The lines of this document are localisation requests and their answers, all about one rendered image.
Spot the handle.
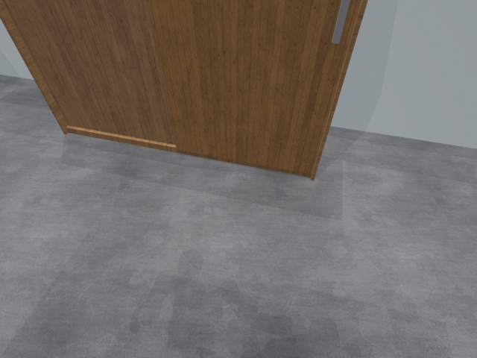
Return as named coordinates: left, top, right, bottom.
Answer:
left=332, top=0, right=350, bottom=44

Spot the wardrobe door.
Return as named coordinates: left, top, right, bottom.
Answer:
left=2, top=0, right=176, bottom=145
left=147, top=0, right=361, bottom=174

